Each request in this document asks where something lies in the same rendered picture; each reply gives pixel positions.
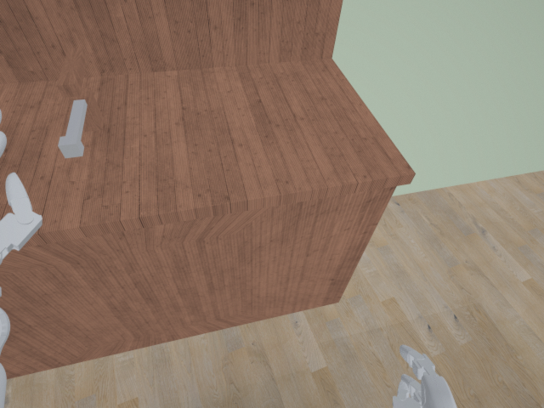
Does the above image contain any left robot hand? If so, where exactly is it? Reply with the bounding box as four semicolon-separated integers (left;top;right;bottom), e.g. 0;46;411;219
0;110;43;264

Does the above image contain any counter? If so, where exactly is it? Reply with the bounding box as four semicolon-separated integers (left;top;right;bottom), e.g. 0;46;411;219
0;0;416;379

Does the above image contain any right robot hand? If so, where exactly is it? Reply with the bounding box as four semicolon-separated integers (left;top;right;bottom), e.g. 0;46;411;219
393;344;457;408

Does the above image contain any tap lever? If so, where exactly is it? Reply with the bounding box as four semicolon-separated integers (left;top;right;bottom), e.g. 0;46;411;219
58;99;88;158

